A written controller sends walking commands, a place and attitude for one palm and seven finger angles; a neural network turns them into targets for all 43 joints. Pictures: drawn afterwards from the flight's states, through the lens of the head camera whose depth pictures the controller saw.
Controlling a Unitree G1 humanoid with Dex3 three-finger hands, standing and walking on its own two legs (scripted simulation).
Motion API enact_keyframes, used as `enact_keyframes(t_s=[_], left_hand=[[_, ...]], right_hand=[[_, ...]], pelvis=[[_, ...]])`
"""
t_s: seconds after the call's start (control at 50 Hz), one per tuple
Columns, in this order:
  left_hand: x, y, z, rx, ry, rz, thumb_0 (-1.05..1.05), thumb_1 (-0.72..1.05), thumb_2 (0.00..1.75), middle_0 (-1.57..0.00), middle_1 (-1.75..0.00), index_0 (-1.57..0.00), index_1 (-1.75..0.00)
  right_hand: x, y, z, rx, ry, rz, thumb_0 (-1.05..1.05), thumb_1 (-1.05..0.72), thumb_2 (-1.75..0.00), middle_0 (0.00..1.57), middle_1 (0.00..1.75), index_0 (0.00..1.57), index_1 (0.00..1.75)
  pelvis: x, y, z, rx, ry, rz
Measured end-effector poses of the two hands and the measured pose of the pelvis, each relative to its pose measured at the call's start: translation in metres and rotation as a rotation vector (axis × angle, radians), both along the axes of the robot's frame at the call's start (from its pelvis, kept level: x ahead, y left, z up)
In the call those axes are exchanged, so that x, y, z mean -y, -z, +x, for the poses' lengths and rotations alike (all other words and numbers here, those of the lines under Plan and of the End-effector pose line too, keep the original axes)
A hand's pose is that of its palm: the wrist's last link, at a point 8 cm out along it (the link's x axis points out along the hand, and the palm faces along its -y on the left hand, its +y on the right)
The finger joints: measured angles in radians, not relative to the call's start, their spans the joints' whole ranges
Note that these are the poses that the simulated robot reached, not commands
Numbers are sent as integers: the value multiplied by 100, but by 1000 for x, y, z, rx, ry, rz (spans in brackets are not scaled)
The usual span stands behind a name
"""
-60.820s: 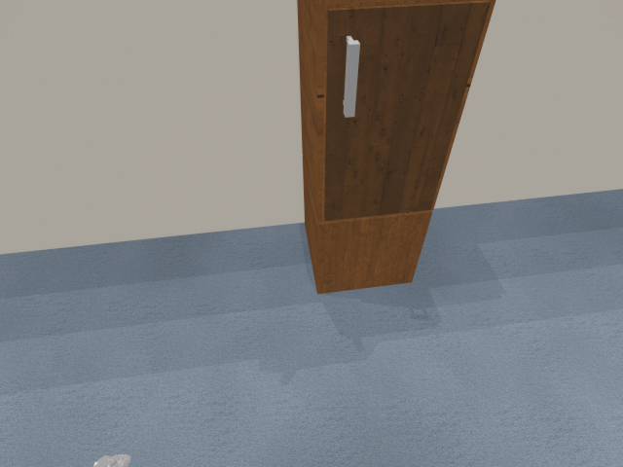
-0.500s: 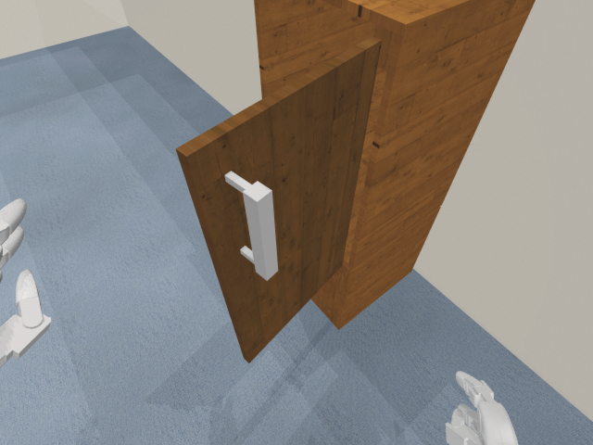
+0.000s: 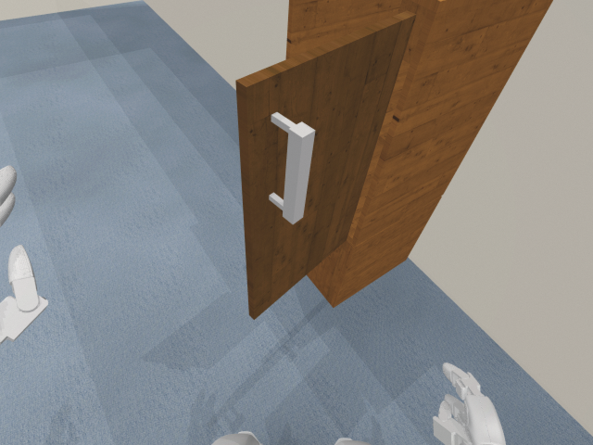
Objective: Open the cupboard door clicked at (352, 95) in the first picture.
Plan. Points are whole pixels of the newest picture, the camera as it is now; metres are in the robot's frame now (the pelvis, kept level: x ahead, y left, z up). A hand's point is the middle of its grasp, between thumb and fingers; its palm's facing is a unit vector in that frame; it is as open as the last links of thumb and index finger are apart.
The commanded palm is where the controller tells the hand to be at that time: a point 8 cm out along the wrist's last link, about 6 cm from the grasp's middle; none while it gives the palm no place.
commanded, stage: step back with the hand held close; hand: left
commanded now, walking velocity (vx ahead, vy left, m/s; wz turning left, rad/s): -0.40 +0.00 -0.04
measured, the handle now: (286, 171) +0.44 +0.05 +0.13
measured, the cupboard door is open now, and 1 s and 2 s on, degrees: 100 100 100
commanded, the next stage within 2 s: stop stepping back and stand still in 0.48 s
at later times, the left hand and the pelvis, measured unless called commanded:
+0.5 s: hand (7, 391) +0.13 +0.23 +0.19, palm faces +0.24 -0.86 -0.45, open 7.5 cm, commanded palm +0.07 +0.28 +0.19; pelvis -0.11 +0.01 +0.01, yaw -9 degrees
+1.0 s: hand out of the picture -0.04 +0.29 +0.20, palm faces +0.48 -0.81 -0.34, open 7.4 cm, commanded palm -0.08 +0.31 +0.19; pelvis -0.24 +0.02 +0.02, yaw -4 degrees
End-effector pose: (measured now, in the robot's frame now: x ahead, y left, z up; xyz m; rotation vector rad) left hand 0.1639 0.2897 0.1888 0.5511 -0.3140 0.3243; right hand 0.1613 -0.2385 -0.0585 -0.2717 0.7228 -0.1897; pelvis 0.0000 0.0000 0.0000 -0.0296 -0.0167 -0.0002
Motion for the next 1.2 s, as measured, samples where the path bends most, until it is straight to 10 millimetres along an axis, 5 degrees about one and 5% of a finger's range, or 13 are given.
enact_keyframes(t_s=[0.16, 0.32, 0.4, 0.5, 0.58, 0.76, 0.86, 0.92, 1.08, 1.2], left_hand=[[-21, -21, -30, 45, -60, -8, 1, 89, 90, -21, -30, -21, -30], [16, -3, -54, 4, 67, -56, 2, 89, 90, -20, -30, -20, -30], [29, -7, -67, -2, 168, -20, 2, 89, 90, -21, -30, -21, -30], [16, -16, -67, 56, 201, 10, 1, 88, 90, -21, -30, -21, -30], [11, -12, -68, 42, 230, -2, 1, 89, 90, -21, -30, -21, -30], [9, -27, -166, -55, 230, 68, 2, 88, 90, -21, -30, -21, -30], [-11, -32, -226, -27, 61, 120, 1, 88, 90, -21, -30, -21, -30], [-24, -32, -246, 24, 0, 47, 1, 88, 90, -21, -30, -21, -30], [-43, 6, -245, 63, -70, -161, 1, 89, 90, -20, -30, -20, -30], [-26, -16, -249, 18, 25, 4, 2, 89, 90, -21, -30, -20, -30]], right_hand=[[-19, -15, -36, 19, -15, 34, 1, -91, -90, 20, 30, 21, 30], [-13, -11, -75, 65, -36, 62, 1, -90, -90, 20, 30, 21, 30], [-1, -3, -109, 11, 13, 36, 1, -90, -90, 20, 30, 21, 30], [8, -6, -150, -33, 104, -29, 1, -90, -90, 20, 30, 21, 30], [4, -12, -181, -26, 119, -33, 1, -91, -90, 20, 30, 21, 30], [-5, -31, -250, -10, 128, -20, 1, -90, -90, 20, 30, 21, 30], [-4, -5, -267, -35, 58, -8, 1, -90, -90, 20, 30, 21, 30], [-6, 3, -280, -87, 55, -1, 1, -90, -90, 20, 30, 21, 30], [-23, 1, -286, 30, 69, -40, 1, -90, -90, 20, 30, 21, 30], [-50, 1, -295, 84, 49, 85, 1, -91, -90, 20, 30, 21, 30]], pelvis=[[-4, -18, -34, -39, 48, -50], [8, -8, -86, -93, 109, 11], [4, -8, -104, -67, 165, 2], [-7, -7, -111, -49, 158, -9], [-14, -13, -143, -23, 140, -11], [-13, -26, -193, -27, 122, -36], [-13, -11, -231, -48, 97, 28], [-17, -13, -242, -37, 95, 28], [-41, -3, -252, -23, 33, 40], [-32, -6, -267, 21, 58, 57]])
